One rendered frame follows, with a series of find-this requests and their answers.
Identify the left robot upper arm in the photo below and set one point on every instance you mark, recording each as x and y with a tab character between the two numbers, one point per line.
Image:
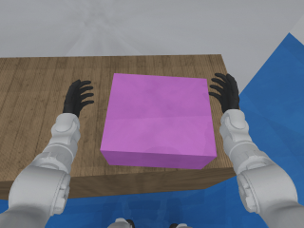
40	193

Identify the pedestal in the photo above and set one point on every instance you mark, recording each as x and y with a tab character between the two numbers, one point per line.
32	95

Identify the right robot upper arm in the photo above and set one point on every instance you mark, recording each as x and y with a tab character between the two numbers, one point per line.
267	191

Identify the carton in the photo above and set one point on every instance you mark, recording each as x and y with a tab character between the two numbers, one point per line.
158	121

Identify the robot left forearm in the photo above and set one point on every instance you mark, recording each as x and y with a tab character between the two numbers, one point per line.
61	150

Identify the robot left hand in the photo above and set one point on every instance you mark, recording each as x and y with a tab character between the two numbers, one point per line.
73	103

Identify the robot left shin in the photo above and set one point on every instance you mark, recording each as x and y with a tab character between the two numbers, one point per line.
120	219

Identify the robot right hand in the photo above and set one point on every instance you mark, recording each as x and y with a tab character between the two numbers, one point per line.
228	97

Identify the robot right forearm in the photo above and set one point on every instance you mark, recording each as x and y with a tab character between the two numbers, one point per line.
239	147

